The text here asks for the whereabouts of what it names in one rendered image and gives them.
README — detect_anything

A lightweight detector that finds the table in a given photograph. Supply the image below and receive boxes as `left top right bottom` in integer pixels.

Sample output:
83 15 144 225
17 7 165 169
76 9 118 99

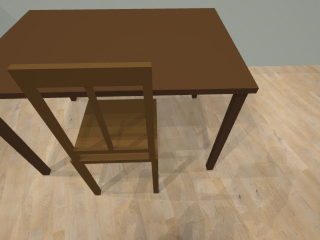
0 8 259 176

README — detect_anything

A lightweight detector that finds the chair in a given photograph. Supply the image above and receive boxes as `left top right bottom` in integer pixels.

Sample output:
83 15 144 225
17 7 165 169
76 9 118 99
7 62 159 196

